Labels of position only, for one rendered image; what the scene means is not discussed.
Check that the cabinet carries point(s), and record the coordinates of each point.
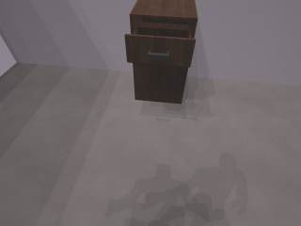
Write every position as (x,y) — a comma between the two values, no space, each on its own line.
(162,83)

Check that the drawer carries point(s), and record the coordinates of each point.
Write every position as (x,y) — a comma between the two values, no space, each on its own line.
(177,42)

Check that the handle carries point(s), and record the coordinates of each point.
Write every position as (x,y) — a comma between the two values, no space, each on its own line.
(158,55)

